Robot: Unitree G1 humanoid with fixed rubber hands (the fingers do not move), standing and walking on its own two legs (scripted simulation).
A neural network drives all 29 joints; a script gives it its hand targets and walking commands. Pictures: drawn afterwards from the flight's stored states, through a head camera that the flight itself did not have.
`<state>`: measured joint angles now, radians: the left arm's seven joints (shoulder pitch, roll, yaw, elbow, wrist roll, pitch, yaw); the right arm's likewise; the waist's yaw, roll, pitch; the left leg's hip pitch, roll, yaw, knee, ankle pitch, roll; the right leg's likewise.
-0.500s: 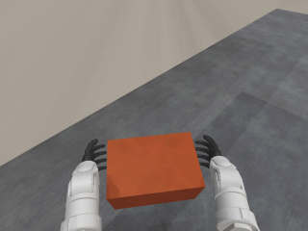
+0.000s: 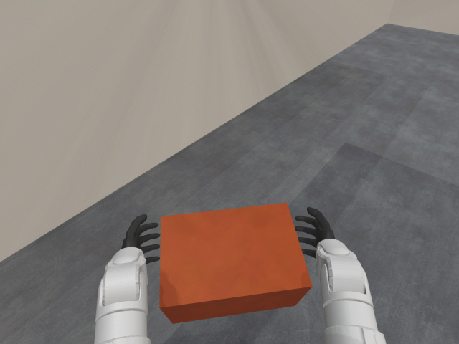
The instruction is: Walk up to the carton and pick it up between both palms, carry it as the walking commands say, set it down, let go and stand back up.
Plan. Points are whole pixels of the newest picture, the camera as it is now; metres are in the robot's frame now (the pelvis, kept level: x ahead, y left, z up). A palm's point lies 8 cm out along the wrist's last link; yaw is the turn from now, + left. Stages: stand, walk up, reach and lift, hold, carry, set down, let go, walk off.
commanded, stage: reach and lift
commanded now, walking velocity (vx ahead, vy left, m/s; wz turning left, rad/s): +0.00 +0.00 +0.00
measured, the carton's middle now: (230, 262) +0.30 +0.00 -0.04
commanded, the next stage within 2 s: hold in 0.72 s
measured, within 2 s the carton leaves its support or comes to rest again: neither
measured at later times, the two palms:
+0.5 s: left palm (136, 254) +0.27 +0.17 +0.04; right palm (327, 248) +0.27 -0.17 +0.04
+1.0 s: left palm (136, 257) +0.27 +0.17 +0.04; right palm (328, 252) +0.27 -0.17 +0.04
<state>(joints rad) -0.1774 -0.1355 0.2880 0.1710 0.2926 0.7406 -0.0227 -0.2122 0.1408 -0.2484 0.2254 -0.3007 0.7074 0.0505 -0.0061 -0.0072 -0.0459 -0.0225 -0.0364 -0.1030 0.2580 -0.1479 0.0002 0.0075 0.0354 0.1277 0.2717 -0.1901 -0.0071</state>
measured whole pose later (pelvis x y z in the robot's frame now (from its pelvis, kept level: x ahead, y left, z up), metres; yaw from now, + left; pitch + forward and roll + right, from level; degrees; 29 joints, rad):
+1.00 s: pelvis -0.01 +0.00 +0.00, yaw +0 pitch -5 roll +0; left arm -0.20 -0.14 0.29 0.20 0.31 0.72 -0.04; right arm -0.21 0.14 -0.26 0.23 -0.29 0.70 0.04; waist 0.00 -0.01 -0.04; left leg -0.03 -0.03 -0.10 0.27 -0.14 0.00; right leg -0.01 0.04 0.13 0.29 -0.18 -0.01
